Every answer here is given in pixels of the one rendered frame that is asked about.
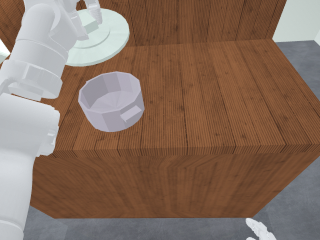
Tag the right robot hand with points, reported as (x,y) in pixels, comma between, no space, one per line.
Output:
(259,229)

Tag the pot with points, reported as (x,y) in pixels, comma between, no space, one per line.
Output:
(112,101)

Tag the left robot upper arm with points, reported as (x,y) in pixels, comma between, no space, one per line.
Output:
(28,129)

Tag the left robot hand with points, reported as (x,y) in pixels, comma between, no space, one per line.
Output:
(95,11)

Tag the knob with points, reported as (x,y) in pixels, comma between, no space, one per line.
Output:
(88,22)

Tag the lid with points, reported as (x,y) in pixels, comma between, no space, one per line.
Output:
(103,43)

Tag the robot left forearm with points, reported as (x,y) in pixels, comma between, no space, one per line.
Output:
(38,58)

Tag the table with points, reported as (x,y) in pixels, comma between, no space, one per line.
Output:
(227,124)

